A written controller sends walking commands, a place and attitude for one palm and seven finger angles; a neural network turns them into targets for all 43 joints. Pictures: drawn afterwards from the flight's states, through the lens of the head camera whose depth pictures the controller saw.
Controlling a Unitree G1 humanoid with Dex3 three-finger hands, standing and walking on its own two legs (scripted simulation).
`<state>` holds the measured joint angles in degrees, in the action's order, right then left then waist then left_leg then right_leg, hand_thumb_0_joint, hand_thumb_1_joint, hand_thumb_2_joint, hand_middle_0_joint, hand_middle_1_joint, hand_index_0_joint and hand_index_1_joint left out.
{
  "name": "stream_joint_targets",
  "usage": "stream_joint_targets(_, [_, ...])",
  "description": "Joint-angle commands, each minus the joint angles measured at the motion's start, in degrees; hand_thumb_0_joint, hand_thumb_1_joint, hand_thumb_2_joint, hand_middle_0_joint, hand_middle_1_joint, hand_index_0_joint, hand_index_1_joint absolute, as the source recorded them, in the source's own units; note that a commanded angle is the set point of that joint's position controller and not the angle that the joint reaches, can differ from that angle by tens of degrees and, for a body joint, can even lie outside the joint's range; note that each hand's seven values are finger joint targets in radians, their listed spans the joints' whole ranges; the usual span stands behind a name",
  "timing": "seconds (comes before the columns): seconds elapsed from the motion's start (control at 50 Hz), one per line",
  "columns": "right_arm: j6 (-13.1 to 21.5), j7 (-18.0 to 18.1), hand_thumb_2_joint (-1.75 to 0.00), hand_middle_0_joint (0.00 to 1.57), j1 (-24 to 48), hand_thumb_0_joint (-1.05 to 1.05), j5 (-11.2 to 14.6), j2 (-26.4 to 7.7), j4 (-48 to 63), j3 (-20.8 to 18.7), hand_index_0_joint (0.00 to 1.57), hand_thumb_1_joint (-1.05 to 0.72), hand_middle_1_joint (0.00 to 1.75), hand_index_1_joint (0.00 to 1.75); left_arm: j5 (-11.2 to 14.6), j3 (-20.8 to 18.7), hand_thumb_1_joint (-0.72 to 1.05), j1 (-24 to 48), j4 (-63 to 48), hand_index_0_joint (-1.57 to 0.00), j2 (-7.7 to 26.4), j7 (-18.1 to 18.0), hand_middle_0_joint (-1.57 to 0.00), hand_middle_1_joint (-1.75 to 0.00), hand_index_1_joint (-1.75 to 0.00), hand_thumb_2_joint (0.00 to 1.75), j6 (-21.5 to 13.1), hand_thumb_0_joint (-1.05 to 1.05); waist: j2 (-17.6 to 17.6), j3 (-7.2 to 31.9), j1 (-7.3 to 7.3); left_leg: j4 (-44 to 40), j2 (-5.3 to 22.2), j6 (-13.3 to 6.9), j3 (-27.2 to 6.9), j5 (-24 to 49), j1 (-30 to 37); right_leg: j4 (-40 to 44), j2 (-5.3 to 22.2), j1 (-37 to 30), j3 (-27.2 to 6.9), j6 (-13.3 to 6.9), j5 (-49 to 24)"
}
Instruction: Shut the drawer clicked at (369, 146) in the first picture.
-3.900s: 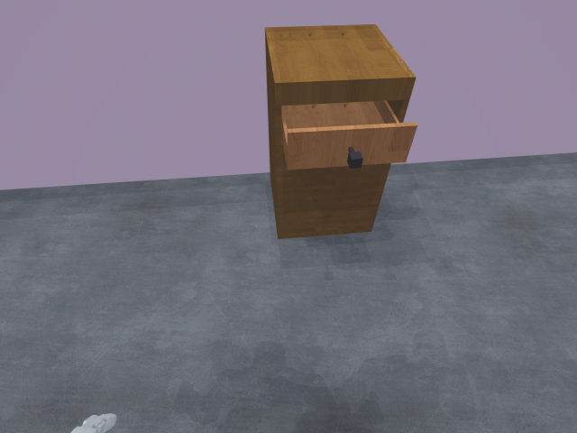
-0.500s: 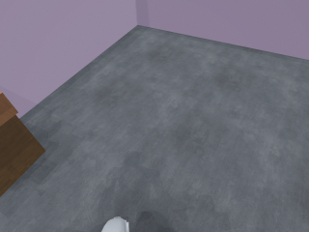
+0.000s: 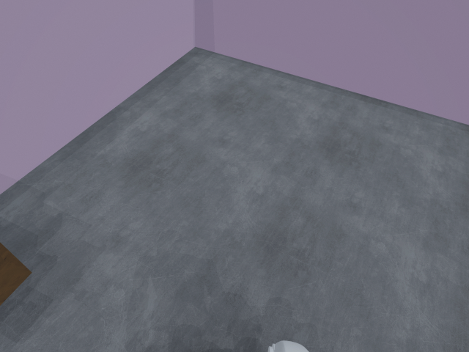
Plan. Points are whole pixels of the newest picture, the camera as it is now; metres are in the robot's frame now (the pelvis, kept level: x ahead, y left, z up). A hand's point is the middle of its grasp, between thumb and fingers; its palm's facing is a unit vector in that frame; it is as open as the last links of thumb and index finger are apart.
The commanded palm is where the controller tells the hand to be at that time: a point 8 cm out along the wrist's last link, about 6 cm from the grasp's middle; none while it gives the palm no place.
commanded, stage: walk to a spot facing it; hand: left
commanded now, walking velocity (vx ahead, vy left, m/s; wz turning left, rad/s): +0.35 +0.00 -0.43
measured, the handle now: out of the picture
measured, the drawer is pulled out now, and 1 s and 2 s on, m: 0.14 0.14 0.14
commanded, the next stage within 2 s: turn to face it in 0.26 s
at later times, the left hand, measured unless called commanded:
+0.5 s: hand (215, 252) +0.38 +0.07 -0.18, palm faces -0.24 -0.96 -0.16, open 7.3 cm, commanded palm none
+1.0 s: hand (160, 264) +0.34 +0.20 -0.20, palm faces +0.13 -0.97 -0.19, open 7.3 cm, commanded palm none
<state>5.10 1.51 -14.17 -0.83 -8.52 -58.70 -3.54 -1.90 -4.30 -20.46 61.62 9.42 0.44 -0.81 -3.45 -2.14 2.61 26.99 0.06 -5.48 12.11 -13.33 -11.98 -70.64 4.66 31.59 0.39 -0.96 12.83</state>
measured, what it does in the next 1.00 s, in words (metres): walks ahead: right foot, then left foot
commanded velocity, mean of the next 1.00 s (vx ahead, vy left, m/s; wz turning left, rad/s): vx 0.08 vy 0.00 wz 0.21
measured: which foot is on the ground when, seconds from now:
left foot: down 0.00-0.44, up 0.46-0.84, down 0.86-1.00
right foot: up 0.00-0.42, down 0.44-0.86, up 0.88-1.00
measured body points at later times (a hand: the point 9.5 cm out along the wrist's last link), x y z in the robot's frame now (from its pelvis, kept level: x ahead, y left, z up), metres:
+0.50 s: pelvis +0.20 -0.06 -0.02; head +0.25 -0.06 +0.43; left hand +0.39 +0.12 -0.16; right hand +0.03 -0.21 -0.16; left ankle +0.05 +0.06 -0.67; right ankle +0.25 -0.15 -0.74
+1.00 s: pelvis +0.28 -0.01 -0.01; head +0.31 +0.04 +0.43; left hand +0.33 +0.25 -0.18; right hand +0.37 -0.26 -0.13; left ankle +0.34 +0.06 -0.74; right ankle +0.24 -0.16 -0.65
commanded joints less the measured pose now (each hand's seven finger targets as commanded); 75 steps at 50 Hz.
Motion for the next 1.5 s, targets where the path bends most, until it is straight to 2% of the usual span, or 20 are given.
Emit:
stream_joint_targets(0.0, [1.37,-0.04,-0.9,0.2,-6.6,0.0,0.19,-4.31,0.24,-0.21,0.2,-0.9,0.3,0.3,-0.36,-0.54,0.9,-3.25,-2.19,-0.2,0.02,0.51,-0.2,-0.3,-0.3,0.9,0.75,0.0,6.97,-4.1,-0.45,-20.47,16.43,-0.48,-11.66,0.07,-2.64,1.57,2.83,5.99,-2.29,1.52,-7.45])
stream_joint_targets(0.26, [0.38,0.68,-0.9,0.2,-20.02,0.0,-0.8,-5.63,-4.2,0.11,0.2,-0.9,0.3,0.3,0.14,0.21,0.9,19.61,-10.62,-0.2,0.06,2.0,-0.2,-0.3,-0.3,0.9,0.62,0.0,8.3,-7.07,-7.02,-13.21,19.24,-1.32,-1.36,26.8,16.1,25.27,0.67,10.85,6.54,0.56,-3.57])
stream_joint_targets(0.36, [-0.37,0.76,-0.9,0.2,-19.62,0.0,-0.67,-7.1,-4.43,-0.16,0.2,-0.9,0.3,0.3,-0.07,0.5,0.9,13.36,-9.35,-0.2,1.19,1.28,-0.2,-0.3,-0.3,0.9,-0.94,0.0,10.81,0.23,-3.65,2.92,18.72,0.09,2.59,55.4,17.18,35.79,-5.45,-7.02,11.05,-2.87,0.54])
stream_joint_targets(0.38, [-0.51,0.61,-0.9,0.2,-18.95,0.0,-0.23,-6.95,-4.52,-0.01,0.2,-0.9,0.3,0.3,-0.38,0.24,0.9,6.35,-6.93,-0.2,2.53,0.71,-0.2,-0.3,-0.3,0.9,-1.7,0.0,8.72,5.03,-0.5,11.63,16.89,1.76,2.85,53.33,12.83,40.94,-6.25,-19.13,11.09,-3.14,-5.39])
stream_joint_targets(0.4, [-0.46,0.11,-0.9,0.2,-17.76,0.0,0.65,-5.48,-4.15,0.4,0.2,-0.9,0.3,0.3,-0.53,-0.78,0.9,-2.26,-4.0,-0.2,6.33,-0.04,-0.2,-0.3,-0.3,0.9,-2.68,0.0,4.23,11.98,3.52,23.92,14.73,3.98,3.03,36.89,-0.46,40.75,1.81,-38.34,3.43,-5.2,-21.09])
stream_joint_targets(0.42, [-0.34,0.13,-0.9,0.2,-19.67,0.0,1.65,-1.4,-3.0,0.95,0.2,-0.9,0.3,0.3,0.27,-1.97,0.9,-8.68,-2.17,-0.2,12.14,-1.04,-0.2,-0.3,-0.3,0.9,-3.47,0.0,-7.91,22.04,4.02,42.4,4.96,7.59,2.13,-17.95,-17.24,38.29,21.59,-55.86,-18.91,-13.23,-51.61])
stream_joint_targets(0.44, [-1.0,0.77,-0.9,0.2,-17.57,0.0,1.83,-3.25,-2.58,0.71,0.2,-0.9,0.3,0.3,1.52,-1.55,0.9,-7.46,-2.49,-0.2,13.54,-1.41,-0.2,-0.3,-0.3,0.9,-3.22,0.0,-3.02,25.06,3.47,50.53,4.54,7.01,-8.23,-23.98,-15.86,40.73,24.17,-51.82,-17.23,-16.86,-60.29])
stream_joint_targets(0.54, [-4.54,0.33,-0.9,0.2,-13.09,0.0,0.25,0.37,-3.21,0.67,0.2,-0.9,0.3,0.3,0.96,0.92,0.9,6.55,-4.5,-0.2,5.58,-2.38,-0.2,-0.3,-0.3,0.9,-3.03,0.0,1.2,2.74,-3.32,45.79,8.13,7.58,-11.4,-10.64,-15.32,50.68,16.5,-19.99,0.69,-7.86,-43.27])
stream_joint_targets(0.6, [-6.2,-0.21,-0.9,0.2,-15.0,0.0,0.03,1.12,-3.45,0.43,0.2,-0.9,0.3,0.3,0.77,0.62,0.9,10.76,-6.02,-0.2,5.27,-2.5,-0.2,-0.3,-0.3,0.9,-2.44,0.0,-2.16,2.22,-6.28,39.05,7.5,8.72,-9.73,-7.45,-13.73,51.96,14.09,-15.34,7.68,-6.52,-34.37])
stream_joint_targets(0.76, [-6.08,-1.98,-0.9,0.2,-2.28,0.0,-0.39,-2.49,4.32,-0.73,0.2,-0.9,0.3,0.3,0.07,-1.8,0.9,10.43,-9.16,-0.2,8.5,-2.4,-0.2,-0.3,-0.3,0.9,-0.03,0.0,-6.4,0.11,-3.11,18.79,6.29,8.42,-5.35,-6.03,-13.03,46.31,16.36,-19.33,10.32,-5.36,-18.01])
stream_joint_targets(0.8, [-5.84,-2.14,-0.9,0.2,-5.93,0.0,-0.68,-5.27,4.7,-1.58,0.2,-0.9,0.3,0.3,0.33,-2.2,0.9,10.62,-9.83,-0.2,9.07,-2.31,-0.2,-0.3,-0.3,0.9,0.6,0.0,0.3,2.68,-5.44,9.07,4.78,7.76,-5.19,1.38,-4.71,36.42,15.08,-18.02,12.21,-2.76,-12.21])
stream_joint_targets(0.82, [-5.42,-2.09,-0.9,0.2,-9.29,0.0,-1.03,-9.1,4.52,-2.5,0.2,-0.9,0.3,0.3,0.84,-2.13,0.9,9.83,-10.85,-0.2,7.94,-2.03,-0.2,-0.3,-0.3,0.9,1.12,0.0,11.85,4.37,-6.79,1.38,8.72,4.98,-13.47,13.14,0.4,25.16,10.35,-12.58,13.73,0.41,-2.13])
stream_joint_targets(0.84, [-4.75,-1.63,-0.9,0.2,-11.46,0.0,-1.14,-15.33,5.24,-3.6,0.2,-0.9,0.3,0.3,1.54,-1.37,0.9,9.43,-13.33,-0.2,4.52,-1.68,-0.2,-0.3,-0.3,0.9,1.47,0.0,29.71,4.59,-7.31,-6.11,23.54,-3.53,-35.24,35.45,4.92,9.07,1.35,0.61,12.93,5.59,26.91])
stream_joint_targets(0.86, [-5.14,-1.19,-0.9,0.2,-11.97,0.0,-0.73,-16.91,4.86,-3.47,0.2,-0.9,0.3,0.3,0.87,-1.01,0.9,11.9,-14.78,-0.2,6.2,-1.95,-0.2,-0.3,-0.3,0.9,1.86,0.0,22.45,7.29,-7.91,-7.14,26.91,-8.09,-38.75,32.35,4.46,0.31,0.44,1.06,4.11,4.53,27.97])
stream_joint_targets(0.9, [-4.9,-0.4,-0.9,0.2,-5.55,0.0,-0.75,-14.57,7.17,-3.14,0.2,-0.9,0.3,0.3,0.42,-1.61,0.9,13.91,-14.37,-0.2,6.24,-1.75,-0.2,-0.3,-0.3,0.9,1.95,0.0,15.98,5.77,-5.89,-8.86,21.47,-5.57,-36.37,15.5,1.83,-4.12,1.92,5.47,0.56,4.55,17.77])
stream_joint_targets(0.98, [-4.2,-0.21,-0.9,0.2,0.98,0.0,-0.15,-12.66,9.46,-2.09,0.2,-0.9,0.3,0.3,0.5,-2.12,0.9,8.49,-11.14,-0.2,7.64,-0.97,-0.2,-0.3,-0.3,0.9,2.29,0.0,9.88,6.91,-2.77,-9.98,13.3,-1.02,-25.28,10.9,0.14,-1.33,1.79,1.14,-0.66,5.7,4.9])
stream_joint_targets(1.28, [-6.08,-1.04,-0.9,0.2,-1.72,0.0,-0.38,-14.72,8.21,-4.06,0.2,-0.9,0.3,0.3,0.98,-1.86,0.9,10.21,-13.31,-0.2,9.29,-1.95,-0.2,-0.3,-0.3,0.9,2.72,0.0,11.99,6.46,-5.31,-12.68,11.14,-3.82,-38.54,-2.93,2.76,19.66,-1.86,-3.54,-2.06,5.75,11.85])
stream_joint_targets(1.42, [-7.67,-1.54,-0.9,0.2,4.22,0.0,-0.75,-14.95,10.38,-4.89,0.2,-0.9,0.3,0.3,1.82,-2.32,0.9,-1.1,-11.46,-0.2,9.69,-2.51,-0.2,-0.3,-0.3,0.9,3.04,0.0,13.55,6.01,-0.77,-14.53,4.97,2.19,-38.14,-9.78,-12.1,41.02,-6.33,-25.46,1.26,2.21,9.2])
stream_joint_targets(1.44, [-8.03,-1.65,-0.9,0.2,5.42,0.0,-0.4,-13.97,10.79,-4.83,0.2,-0.9,0.3,0.3,1.67,-2.83,0.9,-4.25,-10.85,-0.2,10.94,-2.71,-0.2,-0.3,-0.3,0.9,2.9,0.0,11.18,5.68,0.88,-11.5,2.44,5.32,-35.42,-13.9,-18.37,49.45,-4.44,-32.68,0.35,1.03,6.68])
stream_joint_targets(1.48, [-8.0,-1.39,-0.9,0.2,2.53,0.0,-0.19,-8.7,12.12,-4.63,0.2,-0.9,0.3,0.3,-0.06,-3.25,0.9,2.76,-14.79,-0.2,18.7,-3.31,-0.2,-0.3,-0.3,0.9,2.48,0.0,-15.16,1.51,-0.72,25.44,-8.91,10.22,-17.14,-17.01,-31.52,65.39,24.18,-26.1,-27.76,-8.18,25.36])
